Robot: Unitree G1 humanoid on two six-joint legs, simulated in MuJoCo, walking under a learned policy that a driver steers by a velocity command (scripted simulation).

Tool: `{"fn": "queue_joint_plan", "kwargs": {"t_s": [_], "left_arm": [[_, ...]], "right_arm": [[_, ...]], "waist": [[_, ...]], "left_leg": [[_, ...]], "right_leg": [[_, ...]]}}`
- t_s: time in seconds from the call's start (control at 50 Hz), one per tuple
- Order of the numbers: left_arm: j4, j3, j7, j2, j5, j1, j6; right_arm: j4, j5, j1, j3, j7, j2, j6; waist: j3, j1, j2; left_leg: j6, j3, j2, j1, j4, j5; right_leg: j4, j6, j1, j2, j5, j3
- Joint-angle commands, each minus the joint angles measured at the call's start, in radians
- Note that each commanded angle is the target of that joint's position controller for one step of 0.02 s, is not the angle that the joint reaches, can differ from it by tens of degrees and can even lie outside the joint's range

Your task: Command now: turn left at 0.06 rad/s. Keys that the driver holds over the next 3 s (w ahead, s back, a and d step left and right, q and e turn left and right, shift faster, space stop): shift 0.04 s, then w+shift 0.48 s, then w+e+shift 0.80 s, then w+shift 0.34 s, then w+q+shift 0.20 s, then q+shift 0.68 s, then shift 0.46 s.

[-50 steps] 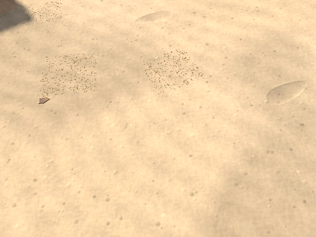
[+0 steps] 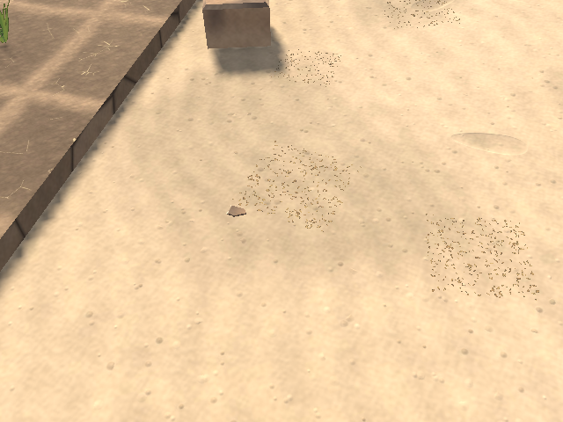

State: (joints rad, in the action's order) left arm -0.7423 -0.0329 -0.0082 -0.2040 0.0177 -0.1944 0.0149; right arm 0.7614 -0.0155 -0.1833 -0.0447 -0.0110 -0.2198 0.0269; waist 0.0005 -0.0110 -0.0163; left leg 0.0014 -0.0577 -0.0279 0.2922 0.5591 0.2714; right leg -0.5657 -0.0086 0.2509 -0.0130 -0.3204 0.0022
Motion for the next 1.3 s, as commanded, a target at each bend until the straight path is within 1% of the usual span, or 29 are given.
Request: {"fn": "queue_joint_plan", "kwargs": {"t_s": [0.02,0.08,0.12,0.18,0.26,0.28,0.32,0.34,0.36,0.38,0.42,0.46,0.54,0.68,0.74,0.78,0.8,0.82,0.84,0.86,0.92,0.98,1.04,1.16,1.22,1.24,1.26,1.28,1.3], "left_arm": [[0.056,-0.027,-0.007,-0.113,-0.003,0.015,0.017],[0.03,-0.046,-0.01,-0.161,-0.019,-0.052,0.003],[0.013,-0.064,-0.014,-0.222,-0.039,-0.131,0.012],[0.003,-0.068,-0.021,-0.22,-0.036,-0.122,0.055],[0.016,-0.071,0.0,-0.219,-0.058,-0.034,0.057],[-0.011,-0.079,0.019,-0.231,0.024,-0.041,0.043],[-0.018,-0.077,0.025,-0.196,0.025,-0.017,0.037],[0.008,-0.057,0.029,-0.131,0.032,0.057,0.043],[0.087,-0.027,0.024,-0.015,0.02,0.142,0.057],[0.11,-0.029,0.029,-0.051,0.006,0.108,0.06],[0.072,-0.045,0.05,-0.138,0.021,0.071,0.057],[0.035,-0.047,0.069,-0.147,0.043,0.022,0.041],[0.067,-0.034,0.078,-0.123,0.021,0.141,0.013],[0.129,-0.008,0.095,-0.088,0.012,0.326,0.016],[0.118,-0.008,0.081,-0.104,0.015,0.266,0.016],[0.044,-0.034,0.069,-0.166,0.006,-0.005,0.023],[-0.022,-0.059,0.059,-0.215,0.01,-0.226,0.029],[-0.054,-0.088,0.039,-0.288,0.016,-0.319,0.021],[-0.037,-0.11,0.038,-0.372,0.014,-0.228,0.006],[-0.034,-0.112,0.038,-0.345,0.004,-0.217,0.004],[-0.069,-0.088,0.014,-0.244,0.0,-0.166,0.027],[-0.062,-0.065,0.013,-0.206,-0.02,-0.148,0.056],[-0.056,-0.069,0.015,-0.23,-0.018,-0.182,0.073],[-0.069,-0.09,0.01,-0.281,-0.034,-0.257,0.069],[-0.052,-0.106,0.009,-0.366,-0.014,-0.18,0.072],[-0.036,-0.093,0.015,-0.313,-0.003,-0.133,0.083],[0.001,-0.045,0.01,-0.117,-0.015,-0.159,0.088],[0.056,-0.029,0.007,-0.143,-0.056,-0.254,0.078],[0.019,-0.038,0.001,-0.218,-0.022,-0.155,0.057]], "right_arm": [[-0.051,0.003,0.03,-0.03,-0.006,-0.089,-0.014],[-0.012,0.017,-0.027,-0.043,-0.006,-0.104,-0.016],[-0.051,0.047,0.035,-0.047,0.002,-0.1,-0.048],[-0.083,0.057,0.114,-0.051,0.014,-0.108,-0.101],[-0.034,0.043,0.033,-0.042,0.034,-0.079,-0.126],[-0.017,-0.038,-0.033,-0.038,0.061,-0.074,-0.096],[0.066,-0.03,-0.267,-0.057,0.056,-0.108,-0.082],[0.108,-0.041,-0.459,-0.076,0.043,-0.178,-0.093],[0.093,-0.052,-0.521,-0.076,0.032,-0.275,-0.109],[0.059,-0.053,-0.367,-0.073,0.02,-0.272,-0.098],[0.028,-0.024,-0.212,-0.055,0.024,-0.204,-0.106],[0.032,-0.018,-0.189,-0.034,0.022,-0.151,-0.119],[0.092,-0.005,-0.293,-0.033,0.023,-0.142,-0.135],[0.134,-0.008,-0.333,-0.017,0.011,-0.118,-0.157],[0.154,-0.023,-0.344,-0.02,-0.009,-0.17,-0.148],[0.147,-0.041,-0.319,-0.04,-0.027,-0.24,-0.111],[0.129,-0.035,-0.281,-0.047,-0.03,-0.261,-0.102],[0.104,-0.038,-0.265,-0.033,-0.018,-0.199,-0.114],[0.012,-0.007,-0.25,-0.011,0.014,-0.101,-0.138],[-0.031,-0.01,-0.108,-0.012,0.013,-0.16,-0.159],[-0.063,-0.034,-0.039,0.008,0.012,-0.135,-0.17],[-0.085,-0.068,-0.038,0.018,0.022,-0.116,-0.108],[-0.188,-0.05,0.19,0.037,0.036,-0.103,-0.098],[-0.236,-0.02,0.284,0.041,0.039,-0.125,-0.108],[-0.156,-0.005,-0.054,-0.012,-0.002,-0.246,-0.113],[-0.109,-0.016,-0.274,-0.04,-0.027,-0.307,-0.114],[-0.083,-0.061,-0.39,-0.055,-0.04,-0.36,-0.117],[-0.098,-0.062,-0.276,-0.066,-0.02,-0.386,-0.113],[-0.127,-0.051,-0.141,-0.048,-0.011,-0.257,-0.107]], "waist": [[-0.028,0.007,0.054],[-0.029,0.026,0.069],[0.089,0.052,0.167],[0.147,0.062,0.178],[0.046,0.008,0.164],[0.021,-0.021,0.14],[-0.007,-0.127,0.052],[-0.04,-0.242,-0.147],[-0.053,-0.244,-0.346],[-0.001,-0.14,-0.208],[0.059,-0.037,-0.021],[0.052,-0.009,-0.068],[0.126,-0.029,-0.043],[0.186,-0.06,-0.034],[0.086,-0.009,-0.1],[-0.08,0.128,-0.159],[-0.177,0.232,-0.129],[-0.229,0.225,-0.018],[-0.253,0.104,0.285],[-0.215,0.149,0.115],[0.002,0.029,-0.079],[0.065,-0.033,-0.042],[0.155,0.016,-0.006],[0.057,0.085,0.058],[-0.164,-0.108,0.076],[-0.269,-0.212,0.055],[-0.359,-0.184,-0.216],[-0.464,-0.067,-0.424],[-0.273,-0.072,-0.195]], "left_leg": [[-0.033,-0.052,0.045,-0.052,-0.06,-0.14],[-0.043,0.02,-0.015,0.018,0.0,0.258],[-0.055,0.081,-0.007,0.24,0.159,0.303],[-0.088,0.005,0.103,0.442,0.364,0.208],[-0.076,0.103,0.068,0.126,0.099,0.095],[-0.053,0.199,-0.01,-0.03,0.004,0.037],[-0.035,0.247,-0.055,-0.406,-0.036,0.005],[-0.062,0.002,0.115,-0.569,-0.134,0.206],[-0.127,-0.557,0.369,-0.537,-0.37,0.605],[-0.217,-0.767,0.446,-0.443,-0.454,0.741],[-0.186,-0.513,0.373,-0.3,-0.408,0.547],[-0.159,-0.337,0.274,-0.21,-0.466,0.4],[-0.18,-0.163,0.233,-0.257,-0.528,0.15],[-0.119,0.162,0.243,-0.327,-0.605,-0.273],[-0.081,0.257,0.261,-0.467,-0.372,-1.124],[-0.074,0.272,0.283,-0.492,0.041,-1.441],[-0.071,0.277,0.271,-0.355,0.347,-1.338],[-0.063,0.247,0.192,-0.057,0.677,-0.688],[-0.004,0.128,-0.045,0.417,1.016,0.156],[-0.034,-0.04,0.005,0.558,1.051,0.073],[-0.023,-0.043,0.121,0.431,0.803,0.013],[0.033,-0.009,0.156,0.371,0.658,0.088],[0.069,0.064,0.141,0.328,0.369,-0.12],[0.02,0.066,0.041,0.119,-0.007,-0.38],[-0.005,0.044,0.008,-0.304,-0.032,-0.184],[-0.023,-0.024,0.107,-0.557,0.019,-0.018],[-0.061,-0.36,0.406,-0.789,-0.036,0.265],[-0.142,-0.864,0.539,-0.783,-0.257,0.416],[-0.133,-0.709,0.452,-0.605,-0.299,0.537]], "right_leg": [[0.12,0.039,0.021,-0.065,0.142,0.071],[0.161,0.088,0.005,-0.061,-0.303,0.103],[0.342,0.205,-0.025,-0.249,-0.664,0.39],[0.453,0.276,-0.11,-0.39,-0.506,0.571],[0.409,0.178,-0.027,-0.216,-0.202,0.231],[0.374,0.173,0.023,-0.138,-0.237,0.134],[0.153,0.164,0.264,-0.082,-0.234,0.059],[-0.246,0.137,0.439,0.003,-0.128,-0.035],[-0.572,0.126,0.651,0.116,-0.261,0.049],[-0.686,0.142,0.755,0.06,-0.14,0.166],[-0.631,0.112,0.685,-0.072,0.049,0.099],[-0.567,0.065,0.562,-0.097,0.118,0.051],[-0.453,0.03,0.643,-0.084,0.241,0.001],[-0.146,0.121,0.493,-0.017,0.37,-0.103],[-0.111,0.19,0.325,0.09,0.25,-0.21],[-0.128,0.231,0.076,0.167,0.097,-0.217],[-0.046,0.26,-0.196,0.172,0.085,-0.165],[-0.048,0.294,-0.452,0.009,-0.148,0.102],[0.196,0.475,-0.653,-0.225,-0.347,0.769],[0.299,0.455,-0.648,-0.223,-0.28,0.854],[0.341,0.361,-0.239,-0.131,0.044,0.551],[0.378,0.358,-0.019,-0.048,0.098,0.427],[0.452,0.33,0.137,0.011,0.223,0.378],[0.338,0.22,-0.094,-0.005,0.706,0.379],[-0.105,0.151,-0.119,0.01,0.962,0.386],[-0.377,0.14,0.024,0.05,0.798,0.349],[-0.729,0.138,0.299,0.147,-0.124,0.239],[-0.886,0.134,0.453,0.142,-0.166,0.159],[-0.875,0.138,0.496,0.051,-0.031,0.13]]}}
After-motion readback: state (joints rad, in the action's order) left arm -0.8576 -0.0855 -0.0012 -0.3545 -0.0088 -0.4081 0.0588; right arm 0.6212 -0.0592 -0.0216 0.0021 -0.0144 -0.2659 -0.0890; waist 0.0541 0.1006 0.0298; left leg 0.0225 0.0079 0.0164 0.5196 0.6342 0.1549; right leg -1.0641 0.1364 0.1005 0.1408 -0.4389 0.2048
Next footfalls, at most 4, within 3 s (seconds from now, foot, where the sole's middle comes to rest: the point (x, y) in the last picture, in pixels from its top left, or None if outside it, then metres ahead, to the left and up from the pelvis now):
0.34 left None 0.13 0.15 -0.77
0.80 right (319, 407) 0.55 -0.05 -0.77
1.24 left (312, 246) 1.04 -0.05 -0.77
1.68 right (449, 205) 1.19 -0.49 -0.77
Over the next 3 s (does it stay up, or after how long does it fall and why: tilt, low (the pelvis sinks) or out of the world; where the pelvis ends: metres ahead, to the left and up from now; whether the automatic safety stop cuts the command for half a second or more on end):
stays up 1.53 -0.74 0.00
